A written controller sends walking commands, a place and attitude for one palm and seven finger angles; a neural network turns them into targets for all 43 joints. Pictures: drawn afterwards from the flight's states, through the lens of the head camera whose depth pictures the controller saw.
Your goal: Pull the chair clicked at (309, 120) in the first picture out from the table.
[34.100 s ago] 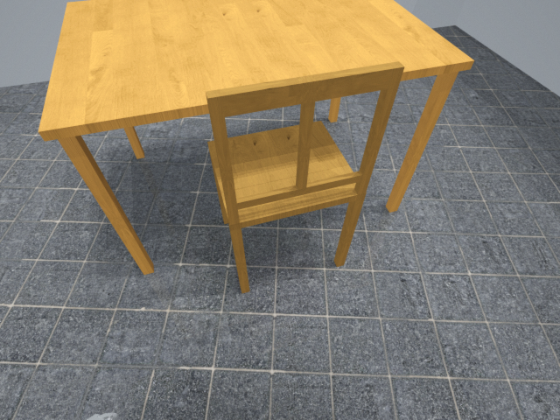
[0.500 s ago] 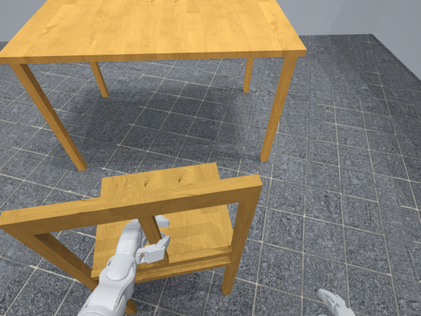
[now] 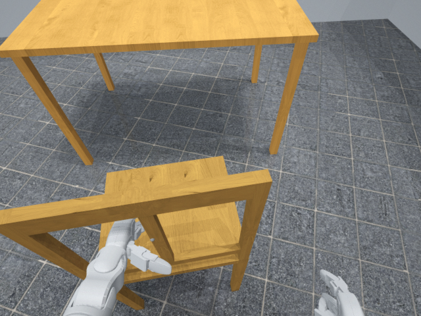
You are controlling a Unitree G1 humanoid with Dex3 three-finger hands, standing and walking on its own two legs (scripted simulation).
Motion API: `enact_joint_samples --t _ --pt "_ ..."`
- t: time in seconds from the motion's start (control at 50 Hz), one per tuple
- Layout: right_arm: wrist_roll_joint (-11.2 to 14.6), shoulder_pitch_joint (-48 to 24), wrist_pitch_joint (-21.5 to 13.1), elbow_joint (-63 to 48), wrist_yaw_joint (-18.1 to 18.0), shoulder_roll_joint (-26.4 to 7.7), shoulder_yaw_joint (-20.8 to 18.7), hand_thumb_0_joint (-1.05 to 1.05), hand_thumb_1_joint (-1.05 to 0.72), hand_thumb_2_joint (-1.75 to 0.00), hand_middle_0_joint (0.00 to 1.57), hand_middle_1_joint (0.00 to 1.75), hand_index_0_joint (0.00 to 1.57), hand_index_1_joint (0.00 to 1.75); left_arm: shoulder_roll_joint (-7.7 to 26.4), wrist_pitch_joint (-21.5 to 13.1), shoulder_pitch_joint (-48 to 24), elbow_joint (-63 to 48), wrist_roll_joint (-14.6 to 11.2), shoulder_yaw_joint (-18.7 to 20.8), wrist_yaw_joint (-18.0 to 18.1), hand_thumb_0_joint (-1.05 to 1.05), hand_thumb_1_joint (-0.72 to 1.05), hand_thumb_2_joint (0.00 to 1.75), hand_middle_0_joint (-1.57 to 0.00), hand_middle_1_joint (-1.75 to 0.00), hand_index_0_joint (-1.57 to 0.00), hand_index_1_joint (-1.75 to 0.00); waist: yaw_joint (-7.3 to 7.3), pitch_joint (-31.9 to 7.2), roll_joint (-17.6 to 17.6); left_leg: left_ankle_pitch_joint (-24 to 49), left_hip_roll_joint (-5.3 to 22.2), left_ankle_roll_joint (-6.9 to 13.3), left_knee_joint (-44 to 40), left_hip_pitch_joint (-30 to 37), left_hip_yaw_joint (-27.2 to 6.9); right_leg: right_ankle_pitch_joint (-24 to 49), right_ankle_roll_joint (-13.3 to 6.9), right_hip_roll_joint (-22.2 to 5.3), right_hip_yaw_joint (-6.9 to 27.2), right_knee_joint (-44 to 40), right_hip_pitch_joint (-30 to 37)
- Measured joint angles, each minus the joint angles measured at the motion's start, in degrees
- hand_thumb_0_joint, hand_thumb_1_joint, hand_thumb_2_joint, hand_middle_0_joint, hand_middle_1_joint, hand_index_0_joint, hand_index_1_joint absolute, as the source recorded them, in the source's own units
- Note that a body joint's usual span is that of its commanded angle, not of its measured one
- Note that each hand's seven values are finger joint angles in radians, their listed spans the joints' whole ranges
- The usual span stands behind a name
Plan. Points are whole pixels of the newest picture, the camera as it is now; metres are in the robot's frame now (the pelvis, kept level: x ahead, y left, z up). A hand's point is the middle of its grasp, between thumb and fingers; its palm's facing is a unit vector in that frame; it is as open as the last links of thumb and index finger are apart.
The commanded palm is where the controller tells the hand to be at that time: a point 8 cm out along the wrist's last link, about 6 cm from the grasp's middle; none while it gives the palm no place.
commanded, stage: open the thumb and straighten the fingers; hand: left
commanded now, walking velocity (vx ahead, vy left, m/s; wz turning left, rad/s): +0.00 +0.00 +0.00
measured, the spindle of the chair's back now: (159, 239) +0.29 +0.12 -0.07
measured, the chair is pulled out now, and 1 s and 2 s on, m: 0.56 0.56 0.56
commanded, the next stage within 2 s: draw the fingers out of the gap in 0.12 s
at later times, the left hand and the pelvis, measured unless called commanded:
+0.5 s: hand (141, 271) +0.22 +0.14 -0.04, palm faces -0.09 -0.99 -0.13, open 17.5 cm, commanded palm +0.21 +0.18 -0.02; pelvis +0.00 +0.00 -0.01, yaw +1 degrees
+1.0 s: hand (141, 308) +0.16 +0.13 -0.04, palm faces -0.06 -0.99 -0.12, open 17.5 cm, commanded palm +0.13 +0.18 -0.02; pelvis +0.00 +0.00 -0.02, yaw +2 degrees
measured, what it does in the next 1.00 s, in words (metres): stands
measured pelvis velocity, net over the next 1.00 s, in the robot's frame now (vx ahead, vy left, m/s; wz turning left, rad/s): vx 0.00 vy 0.00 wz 0.03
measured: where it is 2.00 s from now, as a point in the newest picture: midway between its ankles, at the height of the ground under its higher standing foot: outside the picture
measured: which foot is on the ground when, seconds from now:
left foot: down 0.00-1.00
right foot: down 0.00-1.00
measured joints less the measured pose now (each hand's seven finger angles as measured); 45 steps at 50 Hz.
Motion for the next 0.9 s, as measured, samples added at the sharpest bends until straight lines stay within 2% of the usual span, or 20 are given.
enact_joint_samples --t 0.12,0.26,0.36,0.5,0.66,0.9 --pt "0.0 0.1 -0.5 -0.7 -0.1 -0.5 0.1 0.01 -0.9 -0.9 0.2 0.3 0.2 0.3 0.6 1.2 2.2 -3.0 -0.3 -0.3 -0.6 -0.01 -0.53 0.2 -0.07 -0.2 -0.07 -0.2 0.1 -0.5 0.2 -0.7 -0.1 0.0 1.2 -0.8 -0.6 -0.7 0.1 -0.1 -0.6 0.7 -0.3" --pt "-0.2 0.0 -0.8 -1.2 -0.5 -0.9 -0.2 0.01 -0.9 -0.9 0.2 0.3 0.2 0.3 0.8 1.9 4.7 -6.4 -0.3 -0.6 -0.7 -0.01 -0.54 0.2 -0.02 -0.05 -0.02 -0.05 0.02 -0.7 -0.1 -1.3 -0.2 0.1 2.2 -1.5 -0.8 -1.2 0.1 -0.2 -0.8 1.5 -0.9" --pt "0.0 0.5 -0.7 -2.6 -0.3 -0.9 -0.3 0.01 -0.9 -0.9 0.2 0.3 0.2 0.3 1.4 2.2 9.8 -10.9 -0.2 -0.4 -0.9 -0.01 -0.54 0.2 -0.01 -0.02 -0.01 -0.02 -0.23 -1.2 -0.2 -1.8 0.0 0.1 3.0 -2.1 -0.8 -1.5 0.1 -0.1 -0.7 2.0 -1.3" --pt "-0.1 1.3 -1.7 -4.0 -0.8 -0.7 -0.3 0.01 -0.9 -0.9 0.2 0.3 0.2 0.3 1.7 2.5 18.1 -18.4 0.2 -2.7 0.0 -0.01 -0.54 0.2 0.0 0.0 -0.01 0.0 0.02 -1.6 0.1 -2.6 -0.3 0.3 4.8 -3.3 -1.3 -2.3 0.3 -0.4 -1.2 3.4 -2.1" --pt "-0.3 0.8 -2.4 -4.5 -1.3 0.0 0.5 0.01 -0.9 -0.9 0.2 0.3 0.2 0.3 1.1 3.2 21.6 -23.2 1.2 -5.3 1.0 -0.01 -0.54 0.2 0.0 0.0 -0.01 0.0 0.49 -1.9 0.3 -3.3 -0.7 0.4 7.1 -5.0 -1.9 -3.2 0.4 -0.8 -1.7 5.5 -3.4" --pt "-0.2 0.8 -1.4 -6.7 -1.7 1.1 0.6 0.01 -0.9 -0.9 0.2 0.3 0.21 0.3 1.1 4.9 29.6 -30.1 1.8 -5.6 1.5 -0.01 -0.54 0.2 0.0 0.0 -0.01 0.0 0.55 -3.1 0.2 -4.2 -0.5 0.2 9.0 -6.3 -2.2 -4.1 0.2 -0.6 -1.9 7.3 -4.6"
